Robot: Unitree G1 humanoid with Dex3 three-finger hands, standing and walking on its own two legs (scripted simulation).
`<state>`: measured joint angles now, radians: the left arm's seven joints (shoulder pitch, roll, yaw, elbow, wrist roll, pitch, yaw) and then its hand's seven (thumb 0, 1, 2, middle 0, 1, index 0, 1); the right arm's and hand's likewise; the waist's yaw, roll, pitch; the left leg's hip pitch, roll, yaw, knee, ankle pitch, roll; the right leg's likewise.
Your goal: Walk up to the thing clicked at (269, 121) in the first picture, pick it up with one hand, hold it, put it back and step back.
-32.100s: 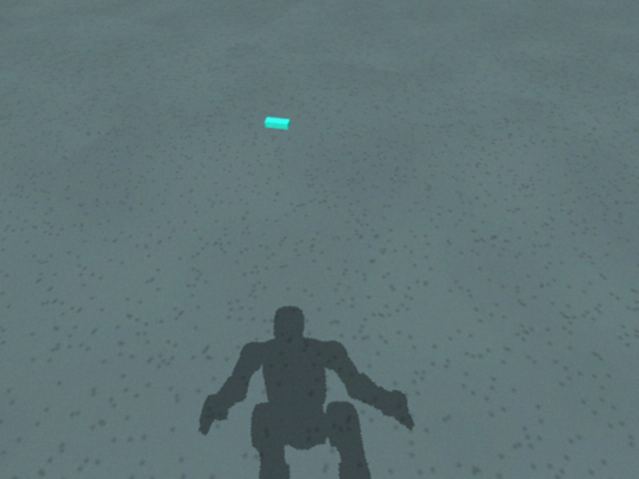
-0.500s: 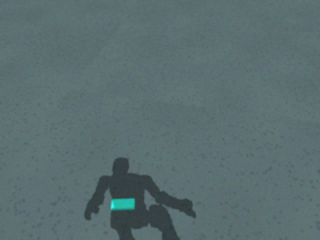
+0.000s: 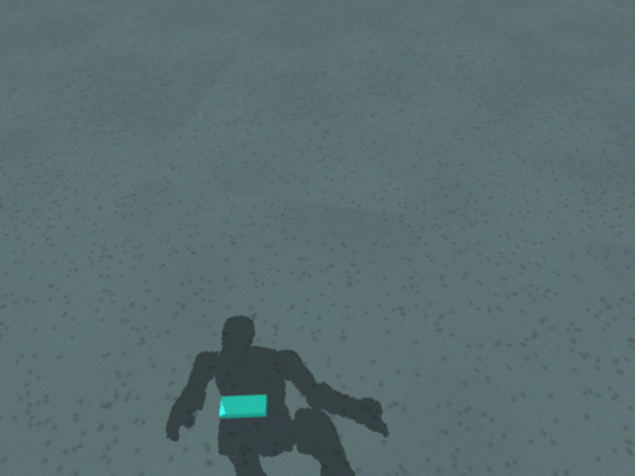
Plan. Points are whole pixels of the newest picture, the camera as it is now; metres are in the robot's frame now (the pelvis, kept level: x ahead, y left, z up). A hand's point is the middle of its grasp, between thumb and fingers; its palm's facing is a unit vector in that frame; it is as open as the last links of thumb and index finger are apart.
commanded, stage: stand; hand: left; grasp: from above
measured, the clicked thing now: (244, 406) +0.46 +0.24 -0.76
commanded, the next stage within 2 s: rise first in 0.26 s
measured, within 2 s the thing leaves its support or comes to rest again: neither
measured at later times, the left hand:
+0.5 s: hand out of the picture +0.12 +0.25 -0.16, palm faces +0.02 -0.95 -0.32, open 7.8 cm
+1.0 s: hand out of the picture +0.13 +0.26 -0.22, palm faces -0.13 -0.89 -0.43, open 14.0 cm
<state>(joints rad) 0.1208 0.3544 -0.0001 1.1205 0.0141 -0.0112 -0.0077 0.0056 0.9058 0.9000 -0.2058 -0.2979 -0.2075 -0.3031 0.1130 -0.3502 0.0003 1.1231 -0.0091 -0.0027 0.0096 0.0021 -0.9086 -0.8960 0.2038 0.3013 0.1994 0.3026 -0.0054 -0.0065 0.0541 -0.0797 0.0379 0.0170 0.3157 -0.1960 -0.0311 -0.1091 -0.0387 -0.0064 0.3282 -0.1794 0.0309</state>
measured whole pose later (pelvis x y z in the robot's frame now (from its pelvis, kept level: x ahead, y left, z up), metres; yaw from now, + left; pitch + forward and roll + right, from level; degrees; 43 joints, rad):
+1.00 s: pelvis -0.01 +0.02 -0.07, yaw +0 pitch +14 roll -2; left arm 0.18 0.30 0.12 0.59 0.24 0.18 0.00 0.00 -0.50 1.02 -0.08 -1.02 -0.07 -1.04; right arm 0.22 -0.24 -0.04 0.61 0.01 -0.10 0.00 0.01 -0.89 -0.89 0.20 0.30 0.20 0.30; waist -0.03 0.00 -0.09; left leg -0.76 0.04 -0.01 1.02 -0.51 -0.01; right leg -0.76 -0.05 0.00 0.97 -0.46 0.05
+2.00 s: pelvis -0.10 +0.01 -0.36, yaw -2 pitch +34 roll -4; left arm -0.59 0.61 0.12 0.98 0.96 -0.22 0.12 0.00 -0.54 1.03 -0.11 -1.04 -0.10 -1.05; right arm 0.12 -0.28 -0.05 0.71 -0.03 -0.10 0.07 0.01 -0.91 -0.90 0.20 0.30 0.20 0.30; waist -0.08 0.01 -0.11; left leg -2.01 0.01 -0.10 2.11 -0.69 -0.03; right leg -2.00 -0.03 0.00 2.05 -0.64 0.05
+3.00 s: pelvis -0.09 +0.02 -0.45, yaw -6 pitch +35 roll -10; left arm -1.01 0.84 0.12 1.45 1.33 -0.28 0.34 0.00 -0.47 0.97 -0.12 -0.96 -0.13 -0.96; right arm 0.16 -0.28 0.08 0.70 -0.16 0.00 0.15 0.00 -0.91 -0.90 0.20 0.30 0.20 0.30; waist -0.27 -0.02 -0.02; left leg -2.32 -0.02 -0.15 2.42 -0.72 0.00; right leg -2.24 -0.02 -0.02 2.29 -0.66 0.07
